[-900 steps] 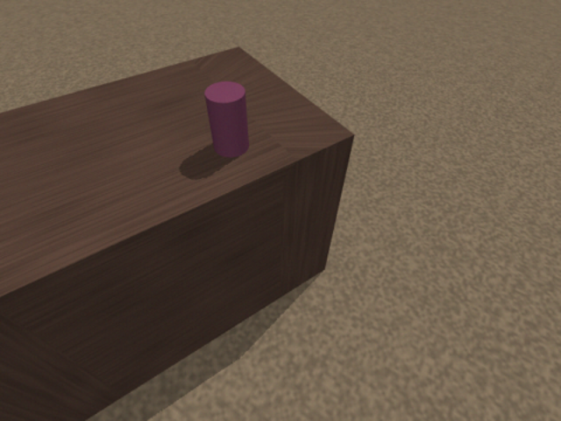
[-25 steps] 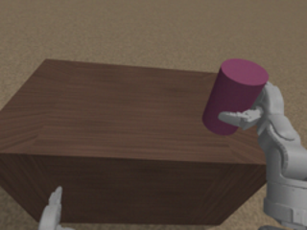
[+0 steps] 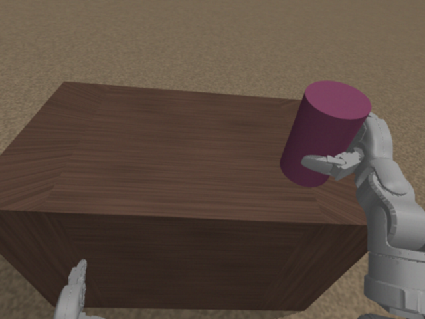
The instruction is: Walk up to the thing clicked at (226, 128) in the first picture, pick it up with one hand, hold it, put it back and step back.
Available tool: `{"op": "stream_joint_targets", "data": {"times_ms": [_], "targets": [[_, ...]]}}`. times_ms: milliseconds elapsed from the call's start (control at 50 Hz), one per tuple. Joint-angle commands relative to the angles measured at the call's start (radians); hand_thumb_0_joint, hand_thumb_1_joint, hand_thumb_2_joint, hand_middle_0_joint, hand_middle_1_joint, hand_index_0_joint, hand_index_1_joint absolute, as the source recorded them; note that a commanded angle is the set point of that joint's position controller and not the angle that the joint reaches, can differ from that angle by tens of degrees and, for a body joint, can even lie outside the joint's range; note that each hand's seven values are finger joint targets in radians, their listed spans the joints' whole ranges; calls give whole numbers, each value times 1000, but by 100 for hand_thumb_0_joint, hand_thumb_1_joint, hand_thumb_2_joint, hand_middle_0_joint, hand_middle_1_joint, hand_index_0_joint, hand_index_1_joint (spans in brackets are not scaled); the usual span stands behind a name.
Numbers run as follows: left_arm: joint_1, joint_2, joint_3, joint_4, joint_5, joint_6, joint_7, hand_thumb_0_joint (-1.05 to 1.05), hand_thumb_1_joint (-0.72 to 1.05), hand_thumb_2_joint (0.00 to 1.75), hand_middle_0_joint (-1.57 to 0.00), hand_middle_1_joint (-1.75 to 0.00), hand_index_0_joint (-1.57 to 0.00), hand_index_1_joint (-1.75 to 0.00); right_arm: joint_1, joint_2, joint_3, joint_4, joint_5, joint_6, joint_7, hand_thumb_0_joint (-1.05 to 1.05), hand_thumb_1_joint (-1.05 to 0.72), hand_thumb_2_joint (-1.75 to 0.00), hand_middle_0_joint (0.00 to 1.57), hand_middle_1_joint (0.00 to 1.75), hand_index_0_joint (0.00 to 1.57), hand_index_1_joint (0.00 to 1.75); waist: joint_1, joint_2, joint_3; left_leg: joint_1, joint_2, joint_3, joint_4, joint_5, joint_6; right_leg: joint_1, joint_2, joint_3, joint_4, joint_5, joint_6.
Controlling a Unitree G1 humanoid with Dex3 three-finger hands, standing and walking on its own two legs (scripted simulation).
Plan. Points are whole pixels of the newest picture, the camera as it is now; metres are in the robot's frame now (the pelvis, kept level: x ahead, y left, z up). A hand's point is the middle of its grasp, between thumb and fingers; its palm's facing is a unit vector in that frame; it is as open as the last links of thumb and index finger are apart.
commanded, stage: hold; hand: right
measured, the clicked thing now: (318, 137) +0.33 -0.15 +0.23
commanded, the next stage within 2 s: crouch in 0.76 s
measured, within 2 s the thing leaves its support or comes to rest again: neither
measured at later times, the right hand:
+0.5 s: hand (328, 139) +0.33 -0.17 +0.23, palm faces +0.14 +0.99 -0.02, open 12.0 cm
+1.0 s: hand (325, 134) +0.34 -0.17 +0.23, palm faces +0.12 +0.99 -0.02, open 12.0 cm
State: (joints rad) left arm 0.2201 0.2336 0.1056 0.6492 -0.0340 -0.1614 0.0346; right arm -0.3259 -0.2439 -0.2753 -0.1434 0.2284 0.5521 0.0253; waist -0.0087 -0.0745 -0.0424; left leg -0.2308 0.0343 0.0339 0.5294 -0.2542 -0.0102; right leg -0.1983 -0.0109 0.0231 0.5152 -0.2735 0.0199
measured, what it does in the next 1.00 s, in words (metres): stands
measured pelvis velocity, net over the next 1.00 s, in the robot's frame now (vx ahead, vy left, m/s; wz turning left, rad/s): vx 0.00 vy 0.00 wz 0.00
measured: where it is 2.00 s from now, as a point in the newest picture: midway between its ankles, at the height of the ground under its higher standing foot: outside the picture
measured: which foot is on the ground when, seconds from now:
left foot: down 0.00-1.00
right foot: down 0.00-1.00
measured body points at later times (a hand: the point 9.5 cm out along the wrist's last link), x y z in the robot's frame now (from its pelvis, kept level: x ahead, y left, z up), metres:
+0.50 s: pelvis +0.00 +0.00 +0.00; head -0.04 +0.03 +0.45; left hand +0.17 +0.26 -0.08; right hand +0.32 -0.22 +0.23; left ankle +0.02 +0.12 -0.74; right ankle +0.00 -0.13 -0.73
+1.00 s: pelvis +0.00 +0.00 +0.00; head -0.03 +0.03 +0.45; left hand +0.17 +0.26 -0.09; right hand +0.33 -0.22 +0.23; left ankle +0.02 +0.12 -0.74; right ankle +0.00 -0.13 -0.73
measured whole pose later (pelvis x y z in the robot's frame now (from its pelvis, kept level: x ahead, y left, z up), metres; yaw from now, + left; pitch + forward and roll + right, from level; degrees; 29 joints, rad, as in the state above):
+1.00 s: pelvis +0.00 +0.00 +0.00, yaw +0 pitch -3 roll +0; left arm 0.23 0.24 0.09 0.66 -0.04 -0.15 0.04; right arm -0.36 -0.24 -0.27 -0.10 0.22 0.56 0.02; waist -0.01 -0.08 -0.04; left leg -0.22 0.03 0.03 0.52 -0.25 -0.01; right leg -0.19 -0.01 0.02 0.51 -0.27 0.02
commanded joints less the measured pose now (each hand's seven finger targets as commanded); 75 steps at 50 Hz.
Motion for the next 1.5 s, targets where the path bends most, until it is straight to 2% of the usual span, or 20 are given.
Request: {"op": "stream_joint_targets", "data": {"times_ms": [0,60,100,200,360,520,700,740,820,900,960,1000,1040,1080,1240,1280,1320,1380,1460,1480], "targets": [[-134,117,23,-166,-7,-58,7,0,-54,5,-4,-5,-4,-5,-412,-169,-47,-253,13,-74,2,0,6,-125,118,138,124,138,-8,67,-188,30,-21,29,-91,132,3,56,25,-30,-70,136,-32],[-138,153,52,-169,-7,-60,11,0,-54,5,-4,-5,-4,-5,-379,-160,-39,-198,7,-67,-1,0,8,-125,118,139,125,139,0,85,-189,27,-27,36,-88,137,6,57,18,-21,-77,149,-28],[-164,101,4,-172,-7,-62,6,0,-55,6,-4,-5,-4,-5,-424,-143,-20,-229,6,-72,-2,0,5,-124,118,137,124,137,-13,70,-168,28,-26,37,-95,106,6,39,20,-22,-79,117,-29],[-149,150,48,-165,-3,-58,17,0,-53,5,-4,-5,-4,-4,-392,-175,-58,-197,2,-62,-16,0,6,-125,119,138,125,138,-10,80,-180,35,-22,31,-99,105,2,42,25,-28,-77,110,-31],[-105,109,27,-178,-3,-40,9,0,-55,6,-4,-4,-4,-5,-386,-192,-78,-237,1,-80,-21,0,8,-126,119,139,125,139,-11,94,-215,57,-17,24,-92,182,-2,54,30,-39,-60,174,-34],[-166,138,39,-179,-6,-57,16,0,-54,5,-4,-4,-4,-5,-395,-135,-10,-226,6,-74,1,0,7,-123,117,136,123,136,10,88,-175,23,-26,28,-103,109,2,59,19,-25,-83,111,-33],[-100,129,43,-168,-4,-54,21,0,-54,5,-4,-4,-4,-4,-426,-194,-74,-217,6,-77,-20,0,3,-124,119,138,125,138,-8,63,-205,48,-26,35,-84,170,5,65,21,-29,-67,177,-26],[-87,85,8,-147,-5,-46,9,0,-55,6,-4,-4,-4,-5,-396,-183,-67,-218,5,-79,-18,0,4,-125,120,138,125,139,-17,47,-204,59,-25,35,-83,189,7,54,21,-29,-67,202,-24],[-125,118,32,-156,-5,-40,6,0,-55,6,-4,-4,-4,-5,-402,-181,-51,-212,0,-66,-6,0,5,-127,120,140,126,140,-6,65,-204,52,-22,29,-86,213,2,59,25,-32,-63,212,-30],[-174,132,34,-181,-8,-49,11,0,-55,6,-4,-4,-3,-4,-424,-157,-32,-184,6,-55,2,0,2,-121,119,135,124,135,-8,94,-176,49,-25,34,-96,174,0,56,18,-24,-71,182,-31],[-162,95,-6,-163,-9,-48,15,0,-55,6,-4,-4,-3,-4,-400,-146,-28,-89,1,-49,-2,0,5,-120,118,134,123,134,-3,132,-142,30,-25,32,-103,155,-4,41,20,-27,-77,155,-36],[-144,133,34,-154,-6,-52,22,0,-55,6,-4,-4,-3,-4,-401,-174,-55,-29,-1,-57,-8,0,6,-120,118,134,123,134,10,142,-124,14,-27,33,-108,122,-6,38,19,-27,-85,117,-39],[-118,145,42,-150,-1,-58,24,0,-54,6,-4,-4,-3,-4,-442,-185,-61,6,-10,-81,-10,0,5,-120,118,134,123,134,22,143,-138,8,-25,29,-109,121,-7,45,19,-30,-83,108,-41],[-74,86,1,-124,-3,-60,17,0,-54,6,-4,-4,-3,-4,-448,-173,-51,36,-16,-116,-10,0,5,-121,119,135,124,135,23,113,-136,3,-19,22,-103,135,-7,30,25,-36,-74,112,-43],[-101,105,11,-153,10,-105,30,0,-54,6,-4,-5,-4,-5,-685,-232,-36,124,-56,-333,-36,0,3,-125,121,138,126,138,42,37,-268,-3,-16,1,-57,189,-1,56,17,-36,-32,152,-34],[-131,125,25,-181,13,-113,40,0,-54,6,-4,-5,-4,-5,-678,-231,-31,209,-63,-372,-36,0,5,-127,122,141,128,141,47,53,-280,-10,-19,3,-55,176,-1,47,13,-32,-29,139,-33],[-115,74,-23,-135,14,-114,33,0,-54,6,-4,-5,-4,-5,-642,-204,-21,352,-68,-401,-30,0,8,-125,120,139,126,139,40,48,-239,-29,-25,10,-53,150,1,1,8,-29,-31,118,-30],[-154,123,16,-156,18,-114,38,0,-54,6,-4,-4,-4,-4,-663,-255,-60,456,-74,-452,-22,0,10,-123,117,137,123,137,43,70,-283,-23,-27,6,-45,150,-2,-15,6,-30,-26,119,-29],[-111,123,12,-194,21,-102,31,0,-54,5,-4,-4,-4,-4,-673,-300,-92,528,-75,-528,-11,0,14,-124,118,138,124,138,40,86,-330,16,-25,-1,-31,209,-4,-41,14,-40,-10,173,-29],[-116,126,17,-215,20,-102,33,0,-54,5,-4,-4,-5,-4,-709,-291,-84,532,-74,-552,-11,0,12,-125,119,139,125,139,59,104,-346,11,-29,-1,-28,224,-7,-24,11,-40,-5,184,-32]]}}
